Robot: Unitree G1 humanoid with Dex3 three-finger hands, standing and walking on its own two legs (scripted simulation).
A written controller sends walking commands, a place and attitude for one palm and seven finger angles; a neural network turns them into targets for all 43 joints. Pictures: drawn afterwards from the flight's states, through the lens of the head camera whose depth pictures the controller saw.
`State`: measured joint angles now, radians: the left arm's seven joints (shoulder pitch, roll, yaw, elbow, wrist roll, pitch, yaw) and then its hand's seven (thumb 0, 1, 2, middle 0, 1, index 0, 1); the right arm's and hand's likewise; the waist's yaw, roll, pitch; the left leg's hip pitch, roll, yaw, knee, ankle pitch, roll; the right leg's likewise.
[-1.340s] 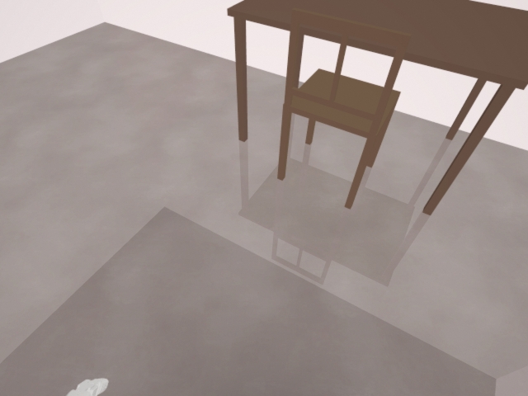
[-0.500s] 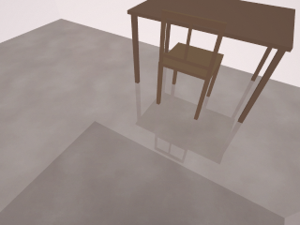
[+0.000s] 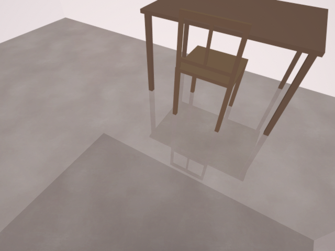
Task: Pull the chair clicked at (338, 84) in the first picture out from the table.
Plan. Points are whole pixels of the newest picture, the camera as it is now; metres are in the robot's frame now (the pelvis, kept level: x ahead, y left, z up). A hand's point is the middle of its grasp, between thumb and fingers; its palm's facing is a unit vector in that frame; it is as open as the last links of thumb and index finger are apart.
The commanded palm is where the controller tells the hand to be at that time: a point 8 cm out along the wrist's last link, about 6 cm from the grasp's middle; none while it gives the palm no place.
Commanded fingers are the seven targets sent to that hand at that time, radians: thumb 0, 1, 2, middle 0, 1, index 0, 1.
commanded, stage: look at it before walking up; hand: left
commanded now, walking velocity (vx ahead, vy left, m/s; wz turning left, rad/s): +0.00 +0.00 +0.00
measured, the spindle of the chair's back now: (208, 45) +1.24 -0.18 -0.10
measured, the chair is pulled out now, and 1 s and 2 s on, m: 0.00 0.00 0.00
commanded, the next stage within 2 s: walk to a spot facing it in 0.20 s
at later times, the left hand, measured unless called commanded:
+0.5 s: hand out of the picture +0.06 +0.23 -0.18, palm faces +0.01 -0.97 -0.24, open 7.4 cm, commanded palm none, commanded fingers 0.00 0.90 0.90 -0.20 -0.30 -0.20 -0.30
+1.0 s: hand (124, 193) +0.34 +0.17 -0.20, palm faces -0.09 -0.98 -0.16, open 7.4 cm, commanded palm none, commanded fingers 0.00 0.90 0.90 -0.20 -0.30 -0.20 -0.30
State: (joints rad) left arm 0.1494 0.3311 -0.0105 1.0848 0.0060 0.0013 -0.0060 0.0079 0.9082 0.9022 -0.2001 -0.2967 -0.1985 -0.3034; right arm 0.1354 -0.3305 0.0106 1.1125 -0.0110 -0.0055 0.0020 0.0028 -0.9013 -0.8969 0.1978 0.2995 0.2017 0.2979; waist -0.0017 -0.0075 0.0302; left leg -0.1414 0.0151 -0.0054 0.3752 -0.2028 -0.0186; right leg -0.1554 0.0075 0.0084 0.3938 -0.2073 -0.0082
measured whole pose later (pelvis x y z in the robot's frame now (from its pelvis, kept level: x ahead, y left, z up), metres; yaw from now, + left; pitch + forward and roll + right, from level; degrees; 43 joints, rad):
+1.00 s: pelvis +0.22 +0.00 -0.03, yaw -3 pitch +0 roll +0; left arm 0.11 0.18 0.04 0.99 0.02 -0.05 -0.03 0.01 0.91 0.90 -0.19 -0.30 -0.19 -0.30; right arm 0.56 -0.10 -0.01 1.23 -0.01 -0.06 -0.02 0.00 -0.90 -0.90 0.20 0.30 0.20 0.30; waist -0.05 0.00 0.10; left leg 0.10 0.07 0.11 0.53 -0.53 -0.01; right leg -0.46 -0.03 -0.15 0.61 -0.14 -0.07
